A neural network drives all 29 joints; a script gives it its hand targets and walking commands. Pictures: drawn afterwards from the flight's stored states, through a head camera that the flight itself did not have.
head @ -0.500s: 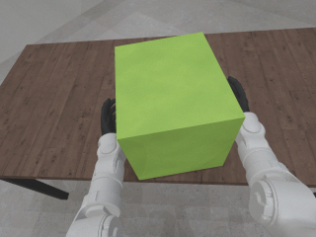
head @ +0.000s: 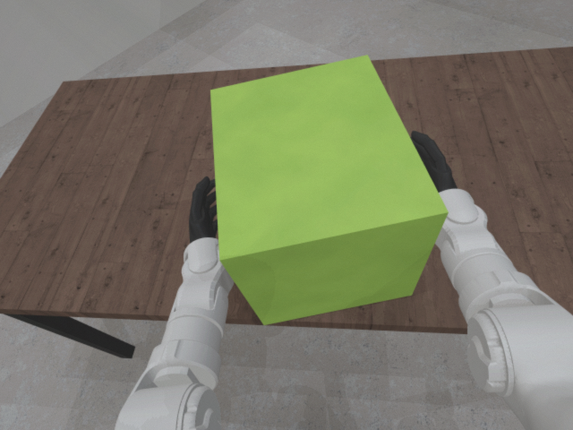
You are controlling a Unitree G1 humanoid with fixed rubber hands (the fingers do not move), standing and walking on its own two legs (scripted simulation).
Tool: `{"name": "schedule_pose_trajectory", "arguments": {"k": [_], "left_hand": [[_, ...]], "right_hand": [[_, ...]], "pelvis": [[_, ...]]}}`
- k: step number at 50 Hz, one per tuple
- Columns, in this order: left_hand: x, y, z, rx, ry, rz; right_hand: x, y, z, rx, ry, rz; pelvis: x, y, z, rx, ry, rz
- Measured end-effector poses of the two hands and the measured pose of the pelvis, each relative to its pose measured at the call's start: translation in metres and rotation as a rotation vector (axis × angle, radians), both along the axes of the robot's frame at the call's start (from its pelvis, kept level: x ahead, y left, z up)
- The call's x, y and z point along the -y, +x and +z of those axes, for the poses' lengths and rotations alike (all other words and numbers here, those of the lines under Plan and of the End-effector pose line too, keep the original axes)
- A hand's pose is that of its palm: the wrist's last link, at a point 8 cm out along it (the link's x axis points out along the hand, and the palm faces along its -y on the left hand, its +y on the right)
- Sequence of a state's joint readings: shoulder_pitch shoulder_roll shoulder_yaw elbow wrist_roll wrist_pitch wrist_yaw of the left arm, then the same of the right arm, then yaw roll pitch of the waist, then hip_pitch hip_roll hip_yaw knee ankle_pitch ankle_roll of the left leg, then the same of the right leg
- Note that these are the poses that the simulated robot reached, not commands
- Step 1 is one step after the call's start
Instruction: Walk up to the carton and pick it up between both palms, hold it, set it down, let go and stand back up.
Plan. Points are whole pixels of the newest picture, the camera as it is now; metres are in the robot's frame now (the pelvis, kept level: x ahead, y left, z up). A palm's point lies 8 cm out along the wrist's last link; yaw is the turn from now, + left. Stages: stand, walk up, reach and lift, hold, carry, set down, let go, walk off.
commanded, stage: set down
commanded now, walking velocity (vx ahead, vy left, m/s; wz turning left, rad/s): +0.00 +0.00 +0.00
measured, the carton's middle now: (313, 195) +0.47 +0.06 +0.02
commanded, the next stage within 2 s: none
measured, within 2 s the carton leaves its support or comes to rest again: rests again in 0.18 s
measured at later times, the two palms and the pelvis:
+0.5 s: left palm (205, 242) +0.36 +0.20 +0.04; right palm (443, 193) +0.47 -0.12 +0.05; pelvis -0.02 +0.00 +0.00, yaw +0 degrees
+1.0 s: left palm (193, 284) +0.30 +0.20 +0.03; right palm (479, 242) +0.41 -0.16 +0.03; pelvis -0.04 +0.00 +0.00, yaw -1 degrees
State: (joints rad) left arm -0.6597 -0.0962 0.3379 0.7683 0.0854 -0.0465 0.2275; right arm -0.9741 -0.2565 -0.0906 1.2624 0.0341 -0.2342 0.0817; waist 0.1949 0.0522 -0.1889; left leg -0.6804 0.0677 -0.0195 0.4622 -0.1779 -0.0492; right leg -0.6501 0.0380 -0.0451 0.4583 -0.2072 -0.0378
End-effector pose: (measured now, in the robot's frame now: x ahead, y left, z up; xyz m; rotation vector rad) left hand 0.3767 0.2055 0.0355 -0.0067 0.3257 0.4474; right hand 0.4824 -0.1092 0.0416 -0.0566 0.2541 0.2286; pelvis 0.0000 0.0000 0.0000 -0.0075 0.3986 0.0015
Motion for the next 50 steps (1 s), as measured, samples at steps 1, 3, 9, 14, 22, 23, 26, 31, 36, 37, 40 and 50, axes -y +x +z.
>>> {"name": "schedule_pose_trajectory", "arguments": {"k": [1, 3, 9, 14, 22, 23, 26, 31, 36, 37, 40, 50], "left_hand": [[0.0, 0.0, 0.001, -0.002, 0.003, -0.002], [0.0, -0.001, 0.002, -0.006, 0.007, -0.005], [0.003, -0.003, 0.004, -0.02, 0.022, -0.014], [0.004, -0.007, 0.005, -0.025, 0.023, -0.016], [0.005, -0.012, 0.005, -0.024, 0.012, -0.018], [0.005, -0.013, 0.005, -0.026, 0.011, -0.018], [0.006, -0.016, 0.005, -0.031, 0.006, -0.019], [0.009, -0.023, 0.002, -0.044, -0.004, -0.02], [0.012, -0.036, -0.004, -0.062, -0.009, -0.021], [0.013, -0.04, -0.005, -0.065, -0.008, -0.022], [0.012, -0.05, -0.009, -0.073, -0.003, -0.02], [0.002, -0.073, -0.008, -0.051, 0.052, -0.032]], "right_hand": [[0.0, -0.001, 0.0, -0.005, 0.0, -0.001], [0.001, -0.003, -0.001, -0.018, 0.004, -0.007], [0.005, -0.007, 0.0, -0.036, 0.007, -0.018], [0.007, -0.01, 0.001, -0.037, 0.006, -0.023], [0.007, -0.015, 0.006, -0.028, -0.001, -0.023], [0.007, -0.016, 0.006, -0.027, -0.002, -0.024], [0.008, -0.018, 0.008, -0.025, -0.003, -0.024], [0.009, -0.024, 0.007, -0.028, -0.004, -0.02], [0.015, -0.034, 0.002, -0.041, -0.011, -0.024], [0.017, -0.037, 0.0, -0.046, -0.013, -0.026], [0.024, -0.046, -0.005, -0.059, -0.018, -0.033], [0.053, -0.074, -0.016, -0.085, -0.03, -0.058]], "pelvis": [[0.0, -0.001, 0.0, 0.001, 0.0, 0.0], [0.0, -0.002, 0.0, 0.003, 0.0, -0.001], [0.001, -0.006, 0.0, 0.008, -0.001, -0.001], [0.001, -0.009, 0.0, 0.013, -0.001, -0.002], [0.0, -0.014, 0.0, 0.019, -0.002, -0.002], [0.0, -0.015, 0.0, 0.02, -0.002, -0.002], [0.0, -0.017, 0.0, 0.023, -0.002, -0.002], [0.0, -0.021, 0.0, 0.029, -0.002, -0.003], [0.001, -0.026, 0.0, 0.035, -0.003, -0.004], [0.001, -0.027, 0.0, 0.037, -0.003, -0.004], [0.002, -0.031, -0.001, 0.042, -0.003, -0.005], [0.003, -0.044, -0.001, 0.06, -0.004, -0.008]]}}
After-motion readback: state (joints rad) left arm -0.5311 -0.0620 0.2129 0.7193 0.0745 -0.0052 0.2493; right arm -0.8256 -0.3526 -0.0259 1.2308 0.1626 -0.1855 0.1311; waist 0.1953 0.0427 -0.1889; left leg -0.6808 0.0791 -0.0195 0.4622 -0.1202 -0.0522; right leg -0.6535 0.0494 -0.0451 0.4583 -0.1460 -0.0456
